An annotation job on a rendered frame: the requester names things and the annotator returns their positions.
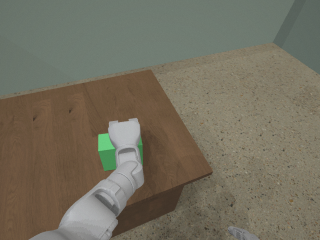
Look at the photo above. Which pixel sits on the robot right hand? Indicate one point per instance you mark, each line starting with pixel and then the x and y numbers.
pixel 241 233

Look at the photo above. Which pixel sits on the robot left hand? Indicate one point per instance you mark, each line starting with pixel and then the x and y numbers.
pixel 124 133

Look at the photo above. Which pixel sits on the left robot upper arm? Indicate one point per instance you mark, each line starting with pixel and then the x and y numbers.
pixel 91 220

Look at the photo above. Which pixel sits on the table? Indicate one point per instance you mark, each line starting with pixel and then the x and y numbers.
pixel 49 155

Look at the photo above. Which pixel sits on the sponge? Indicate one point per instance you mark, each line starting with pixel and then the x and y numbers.
pixel 107 152

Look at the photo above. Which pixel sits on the left robot forearm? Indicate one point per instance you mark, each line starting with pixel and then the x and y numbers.
pixel 115 190

